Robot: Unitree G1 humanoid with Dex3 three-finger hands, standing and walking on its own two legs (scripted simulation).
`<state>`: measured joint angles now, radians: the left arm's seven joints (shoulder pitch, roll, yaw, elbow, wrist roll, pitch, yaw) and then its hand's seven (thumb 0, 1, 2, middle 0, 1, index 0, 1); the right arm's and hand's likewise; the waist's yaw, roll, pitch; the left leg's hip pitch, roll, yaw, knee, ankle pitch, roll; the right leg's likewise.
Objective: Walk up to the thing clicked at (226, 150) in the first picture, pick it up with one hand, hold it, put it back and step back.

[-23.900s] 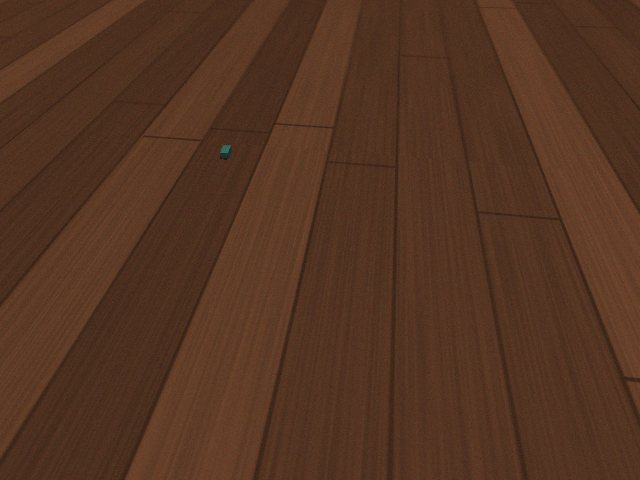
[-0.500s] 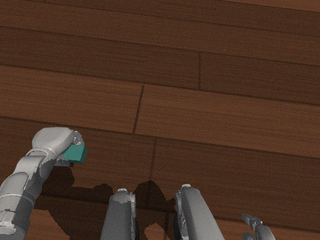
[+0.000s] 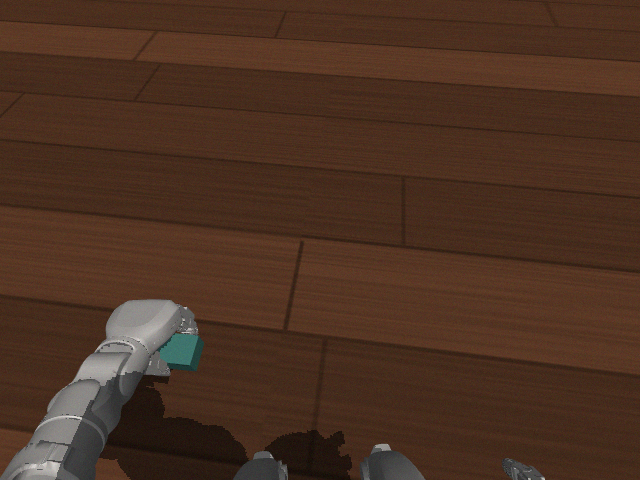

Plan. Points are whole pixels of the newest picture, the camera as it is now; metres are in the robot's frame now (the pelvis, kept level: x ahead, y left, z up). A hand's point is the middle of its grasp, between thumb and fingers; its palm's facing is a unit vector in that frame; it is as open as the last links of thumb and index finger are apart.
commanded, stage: lift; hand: left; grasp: from above
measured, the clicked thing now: (173, 351) +0.34 +0.22 -0.10
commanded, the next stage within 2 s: hold in 0.24 s
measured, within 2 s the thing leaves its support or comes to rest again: neither
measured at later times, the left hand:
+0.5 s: hand (148, 321) +0.35 +0.22 -0.01, palm faces -0.48 +0.01 -0.88, open 7.1 cm
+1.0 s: hand (143, 317) +0.34 +0.22 +0.02, palm faces -0.46 +0.01 -0.89, open 7.2 cm
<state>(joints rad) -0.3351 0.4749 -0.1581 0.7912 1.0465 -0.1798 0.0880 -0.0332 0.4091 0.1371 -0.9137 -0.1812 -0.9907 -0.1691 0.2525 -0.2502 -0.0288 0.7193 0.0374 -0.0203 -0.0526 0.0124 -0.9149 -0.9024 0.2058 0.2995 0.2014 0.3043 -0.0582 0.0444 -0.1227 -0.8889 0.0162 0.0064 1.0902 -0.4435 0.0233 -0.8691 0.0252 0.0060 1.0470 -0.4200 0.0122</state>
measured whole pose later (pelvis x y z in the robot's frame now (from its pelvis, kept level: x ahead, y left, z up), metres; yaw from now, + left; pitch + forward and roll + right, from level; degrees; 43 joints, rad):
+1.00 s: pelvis +0.04 +0.00 +0.06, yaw +0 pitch +5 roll +0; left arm -0.24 0.46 -0.20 0.62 1.01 -0.15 -0.05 -0.03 0.40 0.15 -0.92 -0.18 -1.00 -0.16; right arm 0.21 -0.25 -0.03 0.68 0.05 0.07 -0.07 0.01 -0.90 -0.89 0.21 0.30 0.20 0.30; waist -0.01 0.05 -0.06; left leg -0.45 0.00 0.04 0.69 -0.33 0.02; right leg -0.45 0.01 0.04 0.68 -0.32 0.01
